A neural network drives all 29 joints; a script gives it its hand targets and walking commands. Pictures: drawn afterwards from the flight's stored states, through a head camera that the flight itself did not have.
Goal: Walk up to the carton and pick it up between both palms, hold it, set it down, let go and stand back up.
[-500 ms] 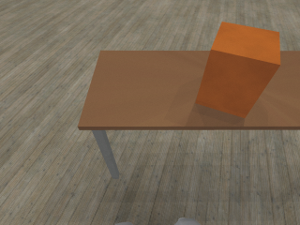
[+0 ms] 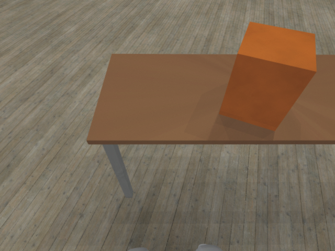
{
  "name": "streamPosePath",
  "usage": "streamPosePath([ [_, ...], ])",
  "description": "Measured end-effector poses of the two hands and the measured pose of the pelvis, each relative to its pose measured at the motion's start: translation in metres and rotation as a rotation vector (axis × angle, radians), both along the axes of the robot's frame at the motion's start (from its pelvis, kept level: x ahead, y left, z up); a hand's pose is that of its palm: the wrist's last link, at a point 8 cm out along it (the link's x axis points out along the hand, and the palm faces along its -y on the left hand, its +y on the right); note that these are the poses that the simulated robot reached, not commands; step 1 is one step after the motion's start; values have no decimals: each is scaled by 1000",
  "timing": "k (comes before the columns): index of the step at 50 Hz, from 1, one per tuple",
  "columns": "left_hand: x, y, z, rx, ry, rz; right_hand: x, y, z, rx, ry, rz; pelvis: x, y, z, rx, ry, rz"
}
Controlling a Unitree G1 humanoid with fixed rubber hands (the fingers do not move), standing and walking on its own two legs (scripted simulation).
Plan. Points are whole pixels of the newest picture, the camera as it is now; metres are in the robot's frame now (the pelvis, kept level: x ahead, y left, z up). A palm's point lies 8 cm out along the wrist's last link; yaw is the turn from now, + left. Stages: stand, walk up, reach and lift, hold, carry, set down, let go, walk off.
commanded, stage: walk up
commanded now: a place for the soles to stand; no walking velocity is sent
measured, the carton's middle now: (262, 77) +0.64 -0.30 +0.03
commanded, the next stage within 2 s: none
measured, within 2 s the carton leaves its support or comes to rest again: neither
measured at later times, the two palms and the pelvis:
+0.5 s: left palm out of the picture +0.08 +0.32 -0.10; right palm out of the picture +0.08 -0.30 -0.10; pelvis +0.01 +0.01 +0.00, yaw +0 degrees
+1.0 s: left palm out of the picture +0.08 +0.33 -0.10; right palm out of the picture +0.08 -0.30 -0.10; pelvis +0.01 +0.01 +0.00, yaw +0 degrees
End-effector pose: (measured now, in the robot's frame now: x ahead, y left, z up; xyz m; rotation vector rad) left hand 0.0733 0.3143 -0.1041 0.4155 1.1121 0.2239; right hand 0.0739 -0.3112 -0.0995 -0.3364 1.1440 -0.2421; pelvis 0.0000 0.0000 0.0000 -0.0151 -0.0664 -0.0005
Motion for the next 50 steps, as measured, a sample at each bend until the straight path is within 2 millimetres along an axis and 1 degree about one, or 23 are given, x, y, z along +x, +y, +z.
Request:
streamPosePath([
  [2,2,-5,3,0,-4,-1,1,-2,-1,11,3,-10,1,-3,2,1,1,-2],
  [5,3,-4,8,8,-11,-3,1,-2,-2,19,17,-21,2,-3,4,3,3,-1],
  [8,2,3,11,18,-10,-2,0,5,-6,29,21,-26,2,3,3,-5,4,-1],
  [11,1,15,9,21,-14,0,1,16,-9,31,16,-20,1,13,1,-17,1,1],
  [15,1,22,7,15,-8,3,4,25,-5,27,2,3,2,20,2,-23,1,3],
  [18,3,21,4,7,-3,2,6,22,-1,9,0,9,4,20,2,-21,3,3],
  [23,6,10,0,0,0,-5,6,11,0,-2,2,-2,6,11,1,-5,7,-2],
  [26,7,4,4,2,-5,-6,5,7,-1,8,7,-16,5,6,3,0,6,-3],
  [28,6,5,7,6,-11,-7,4,7,-2,13,15,-21,4,6,3,1,6,-2],
  [31,4,12,8,13,-13,-6,3,14,-5,21,18,-22,2,11,2,-5,3,-2],
  [34,2,23,6,15,-17,-4,1,25,-7,25,12,-19,0,22,0,-19,0,-1],
  [38,0,32,5,9,-12,2,3,34,-3,20,1,5,0,31,1,-25,-4,3],
  [43,3,30,-1,-3,-4,1,6,30,2,-8,-5,11,3,30,1,-21,0,3],
  [48,6,19,-2,-3,0,-3,8,19,0,-6,-2,0,6,19,-1,-4,5,0],
  [50,7,13,1,-1,-4,-3,8,15,-1,4,1,-8,6,15,0,-3,2,-1],
])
